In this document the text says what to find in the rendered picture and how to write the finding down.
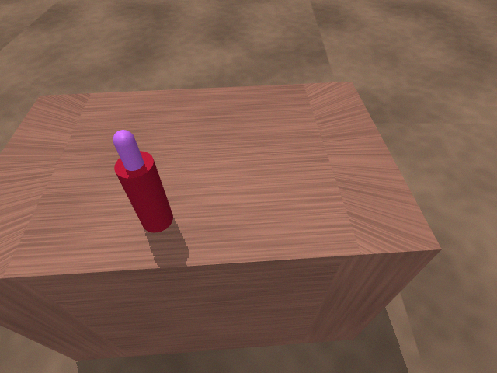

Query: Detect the bottle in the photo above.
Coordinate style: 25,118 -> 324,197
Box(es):
113,130 -> 173,232

